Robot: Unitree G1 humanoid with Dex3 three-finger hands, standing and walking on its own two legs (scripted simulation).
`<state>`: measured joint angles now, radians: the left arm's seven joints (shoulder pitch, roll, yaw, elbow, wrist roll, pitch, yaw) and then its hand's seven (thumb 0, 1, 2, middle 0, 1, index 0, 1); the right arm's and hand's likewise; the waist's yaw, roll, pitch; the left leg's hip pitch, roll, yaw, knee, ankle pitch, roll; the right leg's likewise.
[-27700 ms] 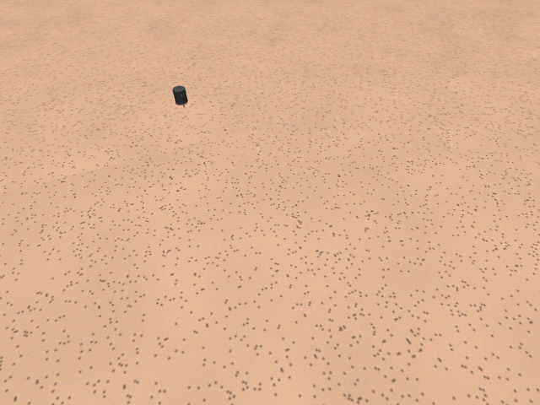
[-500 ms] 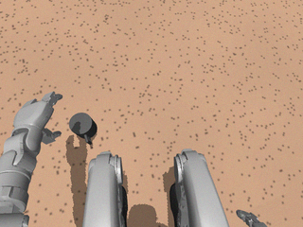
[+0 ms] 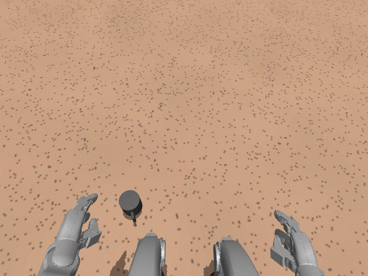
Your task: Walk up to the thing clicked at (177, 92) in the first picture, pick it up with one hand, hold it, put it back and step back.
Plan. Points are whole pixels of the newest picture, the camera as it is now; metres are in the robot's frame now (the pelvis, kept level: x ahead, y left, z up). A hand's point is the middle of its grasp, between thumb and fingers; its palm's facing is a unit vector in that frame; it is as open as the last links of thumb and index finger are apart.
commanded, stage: home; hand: left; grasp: from above
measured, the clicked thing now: (131, 207) +0.43 +0.24 -0.56
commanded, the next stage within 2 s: none
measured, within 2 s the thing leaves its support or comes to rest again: neither
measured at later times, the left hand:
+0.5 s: hand (85, 243) +0.20 +0.18 +0.06, palm faces +0.09 -0.97 -0.21, open 7.4 cm
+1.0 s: hand (87, 244) +0.20 +0.18 +0.06, palm faces +0.08 -0.97 -0.21, open 7.4 cm
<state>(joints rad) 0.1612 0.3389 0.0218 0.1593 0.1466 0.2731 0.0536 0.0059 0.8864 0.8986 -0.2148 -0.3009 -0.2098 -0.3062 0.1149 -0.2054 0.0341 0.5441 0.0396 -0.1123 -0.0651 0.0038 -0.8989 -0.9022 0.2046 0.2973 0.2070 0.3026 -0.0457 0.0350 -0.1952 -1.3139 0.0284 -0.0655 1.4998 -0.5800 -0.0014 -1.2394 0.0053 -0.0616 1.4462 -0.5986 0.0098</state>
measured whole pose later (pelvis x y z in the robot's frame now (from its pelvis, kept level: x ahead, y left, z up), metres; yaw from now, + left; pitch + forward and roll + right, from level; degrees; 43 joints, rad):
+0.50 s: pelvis +0.05 -0.01 +0.10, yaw +2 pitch +11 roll -3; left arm 0.53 0.22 0.03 -0.15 -0.06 0.47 0.03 0.01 0.90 0.90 -0.21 -0.30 -0.20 -0.30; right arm 0.31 -0.22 0.04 0.50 0.02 -0.21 -0.19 0.01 -0.90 -0.90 0.20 0.30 0.21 0.30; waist -0.05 0.06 -0.19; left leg -0.72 0.03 -0.05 1.01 -0.48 -0.01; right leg -0.65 0.01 -0.06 0.95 -0.49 0.01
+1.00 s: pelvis +0.05 -0.01 +0.11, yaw +2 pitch +10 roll -2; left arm 0.50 0.22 0.03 -0.11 -0.05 0.44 0.02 0.01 0.91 0.90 -0.20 -0.30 -0.20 -0.30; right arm 0.30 -0.22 0.04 0.54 0.01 -0.24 -0.19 0.01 -0.90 -0.90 0.21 0.30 0.21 0.30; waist -0.03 0.05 -0.16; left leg -0.70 0.03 -0.05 1.00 -0.48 -0.01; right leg -0.63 0.00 -0.06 0.95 -0.49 0.00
